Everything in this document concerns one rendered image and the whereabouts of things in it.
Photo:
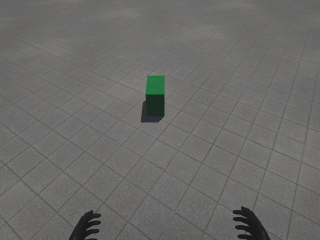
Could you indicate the right robot hand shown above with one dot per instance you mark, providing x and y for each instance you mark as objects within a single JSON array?
[{"x": 254, "y": 227}]

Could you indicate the carton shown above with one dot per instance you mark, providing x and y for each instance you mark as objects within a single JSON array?
[{"x": 155, "y": 95}]

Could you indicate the left robot hand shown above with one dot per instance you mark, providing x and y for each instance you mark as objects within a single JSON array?
[{"x": 80, "y": 232}]

